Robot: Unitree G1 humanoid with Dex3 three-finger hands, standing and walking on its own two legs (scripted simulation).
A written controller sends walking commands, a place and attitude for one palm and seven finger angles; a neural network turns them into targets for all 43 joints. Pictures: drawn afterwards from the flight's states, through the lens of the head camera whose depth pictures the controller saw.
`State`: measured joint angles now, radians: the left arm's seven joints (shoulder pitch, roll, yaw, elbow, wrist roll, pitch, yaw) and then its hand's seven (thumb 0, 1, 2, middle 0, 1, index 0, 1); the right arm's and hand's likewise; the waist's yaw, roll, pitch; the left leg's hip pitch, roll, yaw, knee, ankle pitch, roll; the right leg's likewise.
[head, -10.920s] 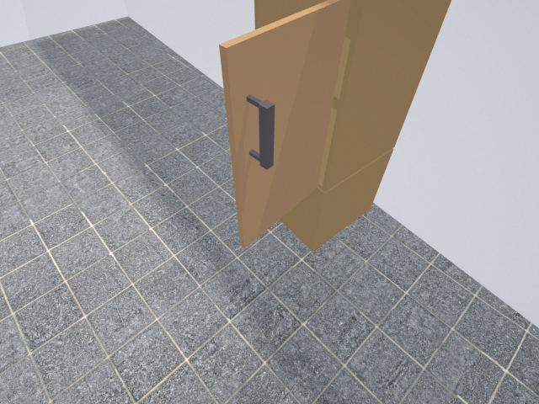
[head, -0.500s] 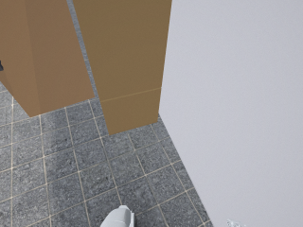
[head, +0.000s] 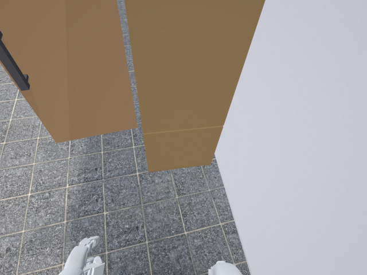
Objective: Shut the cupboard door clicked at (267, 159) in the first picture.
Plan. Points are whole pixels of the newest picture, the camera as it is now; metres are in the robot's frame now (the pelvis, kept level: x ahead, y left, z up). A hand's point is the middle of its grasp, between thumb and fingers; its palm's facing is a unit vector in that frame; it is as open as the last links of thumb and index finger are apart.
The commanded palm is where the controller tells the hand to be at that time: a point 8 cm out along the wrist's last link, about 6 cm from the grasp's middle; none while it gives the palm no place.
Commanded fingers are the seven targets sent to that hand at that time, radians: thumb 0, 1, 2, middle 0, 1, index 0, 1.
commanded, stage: turn to face it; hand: left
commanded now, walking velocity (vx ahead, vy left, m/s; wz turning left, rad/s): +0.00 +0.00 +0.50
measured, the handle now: (12, 62) +0.62 +0.49 +0.07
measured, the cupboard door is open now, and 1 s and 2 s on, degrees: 97 97 97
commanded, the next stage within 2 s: take the last steps up to it in 0.36 s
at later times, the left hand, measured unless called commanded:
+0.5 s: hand out of the picture -0.01 +0.12 -0.16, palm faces +0.29 -0.92 -0.26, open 7.4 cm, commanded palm none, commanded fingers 0.00 0.90 0.90 -0.20 -0.30 -0.20 -0.30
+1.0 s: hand out of the picture +0.06 +0.21 -0.17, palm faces +0.37 -0.92 -0.17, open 7.4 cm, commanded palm none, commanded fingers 0.00 0.90 0.90 -0.20 -0.30 -0.20 -0.30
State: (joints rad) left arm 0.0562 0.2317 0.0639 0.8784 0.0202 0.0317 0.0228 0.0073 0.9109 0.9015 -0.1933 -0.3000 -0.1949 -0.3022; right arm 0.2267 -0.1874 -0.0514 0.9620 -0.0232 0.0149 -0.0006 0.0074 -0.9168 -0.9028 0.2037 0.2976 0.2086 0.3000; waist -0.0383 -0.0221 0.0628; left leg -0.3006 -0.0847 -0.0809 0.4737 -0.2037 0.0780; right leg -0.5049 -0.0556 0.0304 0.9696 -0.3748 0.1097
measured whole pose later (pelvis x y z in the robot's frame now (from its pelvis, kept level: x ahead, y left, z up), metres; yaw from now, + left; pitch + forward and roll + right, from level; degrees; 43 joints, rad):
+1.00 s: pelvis +0.07 +0.02 +0.00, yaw +19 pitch -1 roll +1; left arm 0.22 0.19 0.04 1.03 0.03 0.00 -0.01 0.01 0.91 0.90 -0.19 -0.30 -0.19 -0.30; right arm 0.35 -0.17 -0.02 1.07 -0.01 -0.05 -0.03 0.00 -0.94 -0.90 0.20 0.30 0.21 0.30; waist 0.02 -0.05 0.04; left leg -0.01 -0.09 0.08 0.28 -0.26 0.10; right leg -0.56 -0.11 -0.04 1.00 -0.23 0.02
